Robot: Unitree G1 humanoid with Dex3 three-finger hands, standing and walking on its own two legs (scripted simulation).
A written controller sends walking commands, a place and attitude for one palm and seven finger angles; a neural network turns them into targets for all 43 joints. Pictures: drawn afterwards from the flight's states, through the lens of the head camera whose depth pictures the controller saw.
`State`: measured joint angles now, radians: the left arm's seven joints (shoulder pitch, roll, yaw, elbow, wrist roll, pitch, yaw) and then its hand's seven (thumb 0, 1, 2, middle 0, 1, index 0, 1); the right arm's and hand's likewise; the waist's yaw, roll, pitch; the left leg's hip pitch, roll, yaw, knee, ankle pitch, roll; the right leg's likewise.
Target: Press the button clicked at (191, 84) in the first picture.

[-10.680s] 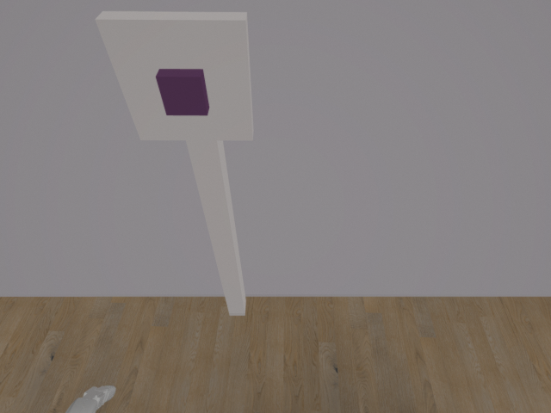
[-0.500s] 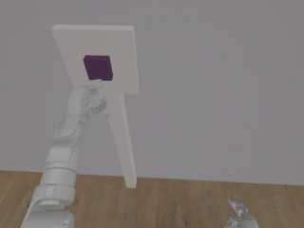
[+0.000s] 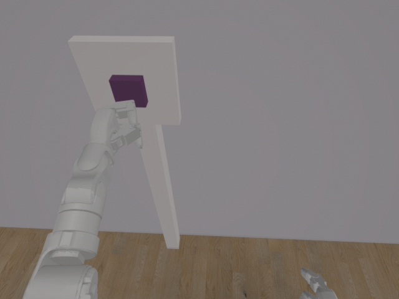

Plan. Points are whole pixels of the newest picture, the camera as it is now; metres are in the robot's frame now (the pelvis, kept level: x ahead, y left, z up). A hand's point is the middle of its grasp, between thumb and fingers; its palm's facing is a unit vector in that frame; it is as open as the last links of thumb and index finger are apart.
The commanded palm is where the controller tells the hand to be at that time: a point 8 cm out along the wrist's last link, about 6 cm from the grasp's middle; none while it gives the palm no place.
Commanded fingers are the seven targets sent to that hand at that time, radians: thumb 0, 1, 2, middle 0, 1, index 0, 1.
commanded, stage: aim a knuckle at the button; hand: left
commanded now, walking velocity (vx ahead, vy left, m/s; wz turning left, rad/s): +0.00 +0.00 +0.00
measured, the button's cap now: (130, 90) +0.49 +0.18 +0.19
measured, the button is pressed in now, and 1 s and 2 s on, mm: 0 0 12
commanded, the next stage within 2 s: press the button with the knuckle in 0.68 s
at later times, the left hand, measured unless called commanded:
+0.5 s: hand (135, 139) +0.37 +0.15 +0.15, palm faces +0.02 -1.00 -0.02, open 3.1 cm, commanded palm +0.35 +0.20 +0.16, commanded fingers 0.00 0.90 0.90 -1.30 -1.50 -1.30 -1.50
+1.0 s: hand (136, 126) +0.40 +0.15 +0.17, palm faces +0.02 -1.00 -0.03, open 3.1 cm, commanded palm +0.38 +0.20 +0.16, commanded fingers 0.00 0.90 0.90 -1.30 -1.50 -1.30 -1.50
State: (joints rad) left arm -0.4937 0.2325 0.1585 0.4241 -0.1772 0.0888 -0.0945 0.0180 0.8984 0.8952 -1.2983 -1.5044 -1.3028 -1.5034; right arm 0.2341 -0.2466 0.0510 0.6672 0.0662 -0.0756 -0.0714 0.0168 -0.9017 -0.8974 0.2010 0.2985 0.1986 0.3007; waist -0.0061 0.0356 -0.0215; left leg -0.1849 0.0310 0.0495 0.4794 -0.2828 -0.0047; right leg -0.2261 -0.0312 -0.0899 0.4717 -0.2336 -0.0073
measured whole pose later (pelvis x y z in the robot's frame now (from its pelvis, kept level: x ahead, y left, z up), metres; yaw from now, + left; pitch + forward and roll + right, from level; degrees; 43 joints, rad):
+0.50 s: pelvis +0.00 +0.00 +0.00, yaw +0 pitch -1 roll +0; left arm -0.39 0.23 0.17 0.33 -0.18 0.08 -0.10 0.02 0.90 0.90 -1.30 -1.50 -1.30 -1.50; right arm 0.24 -0.25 0.04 0.63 0.06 -0.08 -0.07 0.02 -0.90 -0.90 0.20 0.30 0.20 0.30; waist 0.00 0.04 -0.02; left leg -0.17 0.04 0.05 0.47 -0.28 -0.01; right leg -0.22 -0.02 -0.08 0.47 -0.23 -0.01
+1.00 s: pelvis +0.00 +0.00 +0.00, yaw +0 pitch +0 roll +0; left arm -0.55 0.26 0.18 0.50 -0.17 0.05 -0.09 0.02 0.90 0.90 -1.30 -1.50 -1.30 -1.50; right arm 0.24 -0.25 0.05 0.67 0.06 -0.07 -0.07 0.02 -0.90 -0.90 0.20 0.30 0.20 0.30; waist -0.02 0.03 -0.01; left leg -0.20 0.03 0.05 0.49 -0.28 -0.01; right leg -0.24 -0.03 -0.09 0.48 -0.23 -0.01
